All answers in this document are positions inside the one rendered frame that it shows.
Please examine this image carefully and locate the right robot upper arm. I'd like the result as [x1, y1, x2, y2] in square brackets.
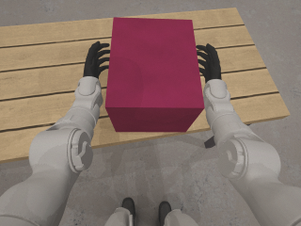
[216, 137, 301, 226]

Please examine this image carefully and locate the left robot upper arm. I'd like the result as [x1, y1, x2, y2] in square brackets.
[0, 128, 93, 226]

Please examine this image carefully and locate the robot left hand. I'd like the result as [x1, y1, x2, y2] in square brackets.
[83, 41, 111, 79]

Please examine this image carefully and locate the robot right hand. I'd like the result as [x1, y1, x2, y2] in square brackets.
[196, 43, 222, 84]

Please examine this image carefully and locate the left robot forearm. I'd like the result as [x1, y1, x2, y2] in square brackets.
[28, 76, 103, 169]

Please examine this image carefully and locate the table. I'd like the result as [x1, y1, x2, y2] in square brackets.
[0, 8, 291, 164]

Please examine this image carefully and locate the carton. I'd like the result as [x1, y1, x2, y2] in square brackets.
[104, 17, 205, 133]

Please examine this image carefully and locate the robot left foot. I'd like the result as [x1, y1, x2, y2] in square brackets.
[121, 197, 135, 226]

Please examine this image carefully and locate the right robot forearm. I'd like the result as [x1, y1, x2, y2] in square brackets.
[203, 79, 281, 163]

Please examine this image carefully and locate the robot right thigh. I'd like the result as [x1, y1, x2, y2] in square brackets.
[165, 213, 198, 226]

